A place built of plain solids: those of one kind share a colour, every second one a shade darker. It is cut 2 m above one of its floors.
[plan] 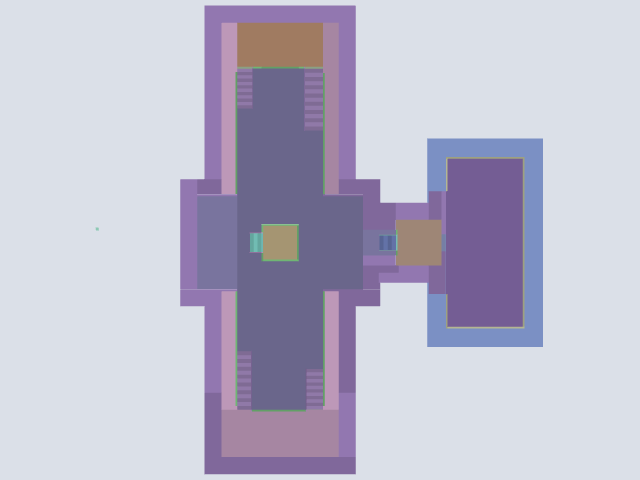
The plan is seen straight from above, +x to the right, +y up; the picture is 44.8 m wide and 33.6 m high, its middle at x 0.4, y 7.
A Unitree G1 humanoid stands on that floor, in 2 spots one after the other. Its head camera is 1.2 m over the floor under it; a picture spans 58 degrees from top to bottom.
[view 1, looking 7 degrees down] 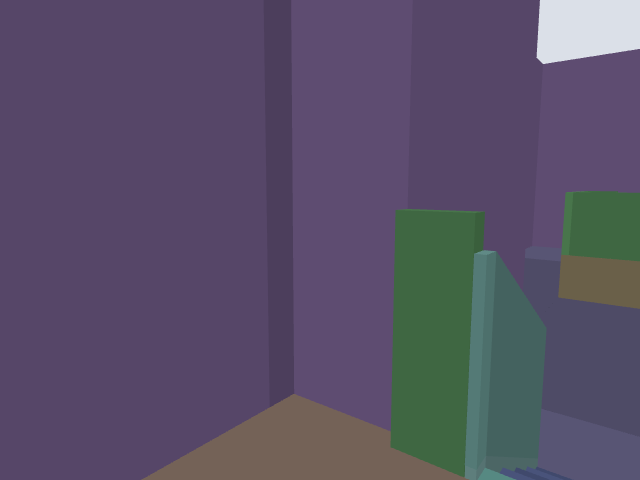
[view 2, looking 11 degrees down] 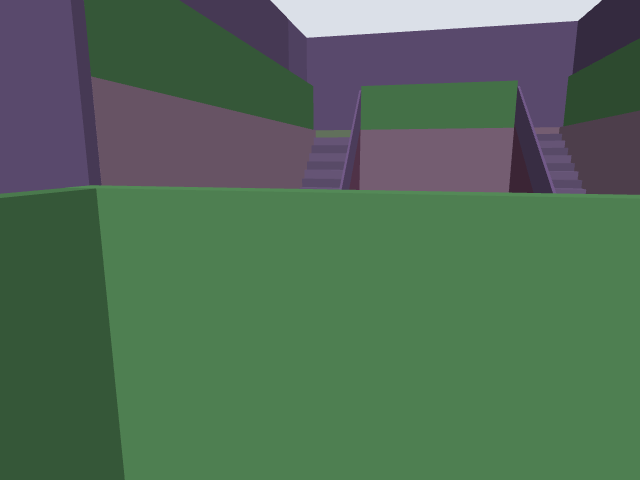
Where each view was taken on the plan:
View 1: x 7.51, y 6.81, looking -142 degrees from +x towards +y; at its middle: wall_brick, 2.30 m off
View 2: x -2.21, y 6.81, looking -77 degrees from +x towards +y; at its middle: rail_metal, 1.24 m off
